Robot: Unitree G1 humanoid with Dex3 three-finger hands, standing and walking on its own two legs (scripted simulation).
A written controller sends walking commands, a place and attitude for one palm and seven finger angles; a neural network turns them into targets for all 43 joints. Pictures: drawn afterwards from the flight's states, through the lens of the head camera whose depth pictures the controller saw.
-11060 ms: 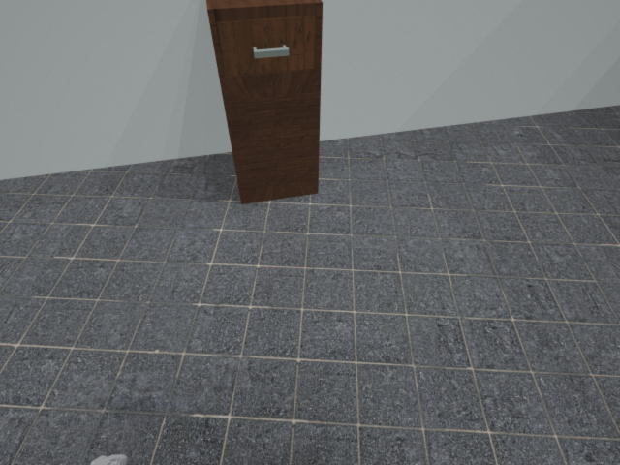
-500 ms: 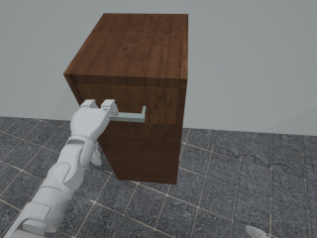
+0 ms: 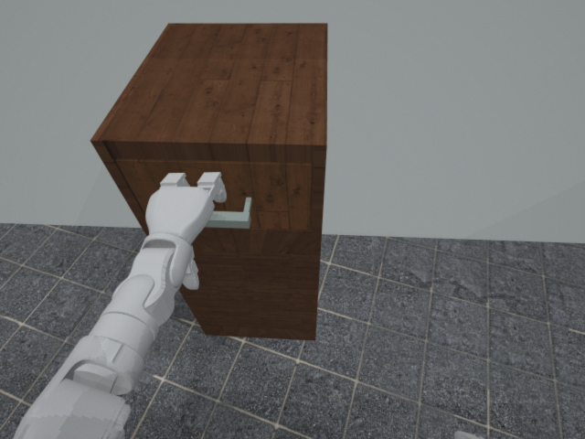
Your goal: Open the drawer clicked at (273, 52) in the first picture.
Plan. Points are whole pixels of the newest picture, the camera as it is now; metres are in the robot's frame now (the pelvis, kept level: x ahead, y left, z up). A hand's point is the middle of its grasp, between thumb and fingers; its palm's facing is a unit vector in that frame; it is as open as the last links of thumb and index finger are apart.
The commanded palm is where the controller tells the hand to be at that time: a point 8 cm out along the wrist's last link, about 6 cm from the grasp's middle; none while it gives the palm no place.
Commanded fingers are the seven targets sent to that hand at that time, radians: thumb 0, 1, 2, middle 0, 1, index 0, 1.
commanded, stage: move the hooked fingers above the handle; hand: left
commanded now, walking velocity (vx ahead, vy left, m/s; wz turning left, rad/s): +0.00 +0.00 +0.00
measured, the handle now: (218, 210) +0.50 +0.16 -0.02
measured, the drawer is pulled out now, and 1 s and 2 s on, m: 0.00 0.00 0.00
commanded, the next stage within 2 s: none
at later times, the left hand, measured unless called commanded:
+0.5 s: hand (219, 215) +0.44 +0.14 +0.04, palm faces +0.00 -0.05 -1.00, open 13.8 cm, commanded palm +0.42 +0.15 +0.09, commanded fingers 0.00 -0.50 0.30 -0.30 -1.20 -0.30 -1.20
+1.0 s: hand (212, 215) +0.44 +0.15 +0.04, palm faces -0.02 -0.06 -1.00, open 13.8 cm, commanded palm +0.41 +0.15 +0.09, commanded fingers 0.00 -0.50 0.30 -0.30 -1.20 -0.30 -1.20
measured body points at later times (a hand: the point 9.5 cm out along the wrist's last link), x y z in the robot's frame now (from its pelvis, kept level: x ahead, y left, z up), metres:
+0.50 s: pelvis -0.01 +0.00 +0.00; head +0.04 -0.02 +0.44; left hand +0.44 +0.14 +0.09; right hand +0.03 -0.26 -0.14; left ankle +0.00 +0.09 -0.72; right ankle -0.05 -0.09 -0.72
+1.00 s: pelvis +0.00 +0.00 +0.00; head +0.04 -0.01 +0.44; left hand +0.44 +0.15 +0.09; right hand +0.07 -0.26 -0.14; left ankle +0.00 +0.09 -0.72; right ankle -0.05 -0.09 -0.72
